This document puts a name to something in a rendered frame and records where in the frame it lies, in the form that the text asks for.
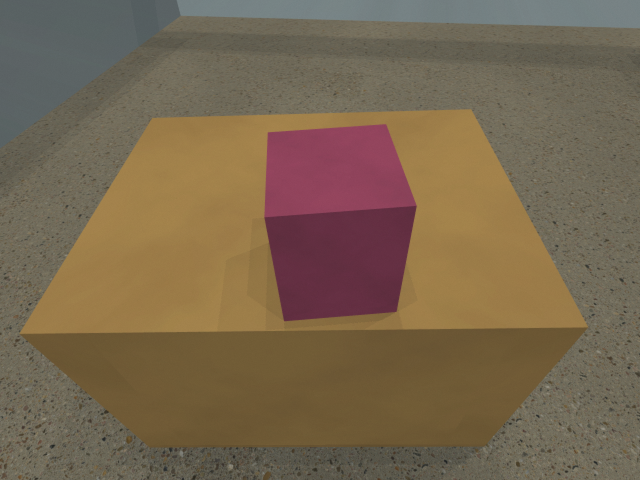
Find pedestal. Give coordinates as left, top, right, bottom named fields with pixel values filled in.
left=19, top=109, right=588, bottom=448

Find carton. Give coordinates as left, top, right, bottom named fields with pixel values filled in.
left=264, top=124, right=417, bottom=321

